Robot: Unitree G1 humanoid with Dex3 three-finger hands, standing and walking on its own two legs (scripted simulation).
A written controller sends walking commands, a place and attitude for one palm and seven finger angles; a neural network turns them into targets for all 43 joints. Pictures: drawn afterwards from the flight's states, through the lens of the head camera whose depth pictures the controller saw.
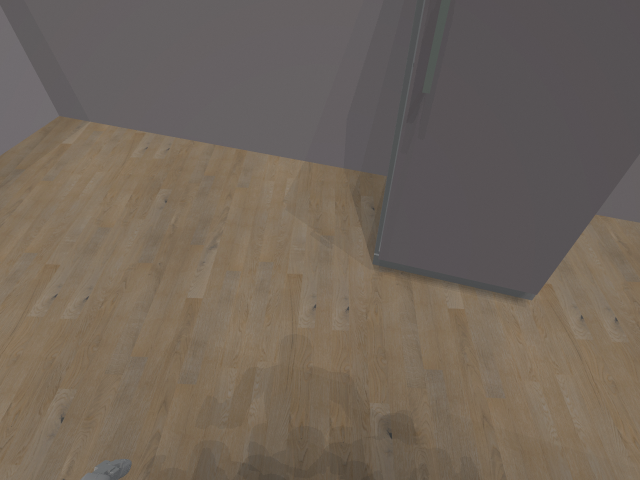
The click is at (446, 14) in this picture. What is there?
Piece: fridge door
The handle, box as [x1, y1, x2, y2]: [422, 0, 450, 93]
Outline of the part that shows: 450,0 441,0 422,92 429,93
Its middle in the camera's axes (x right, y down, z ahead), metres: +0.26 -0.48 +0.84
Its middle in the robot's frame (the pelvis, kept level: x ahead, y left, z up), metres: +0.98 -0.22 +0.19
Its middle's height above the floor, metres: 0.96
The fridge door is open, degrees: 0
